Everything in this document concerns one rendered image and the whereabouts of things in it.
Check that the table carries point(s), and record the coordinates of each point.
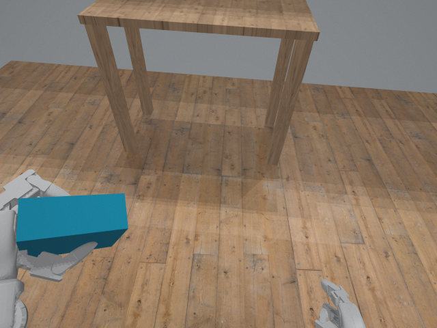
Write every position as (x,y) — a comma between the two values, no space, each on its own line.
(286,19)

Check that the left robot hand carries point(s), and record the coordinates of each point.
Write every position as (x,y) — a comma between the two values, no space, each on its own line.
(47,265)

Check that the robot left forearm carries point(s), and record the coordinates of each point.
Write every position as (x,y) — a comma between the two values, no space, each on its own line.
(13,312)

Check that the sponge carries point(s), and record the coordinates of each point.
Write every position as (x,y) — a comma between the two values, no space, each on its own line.
(59,225)

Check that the right robot hand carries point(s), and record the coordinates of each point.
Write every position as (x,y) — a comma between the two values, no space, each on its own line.
(347,314)

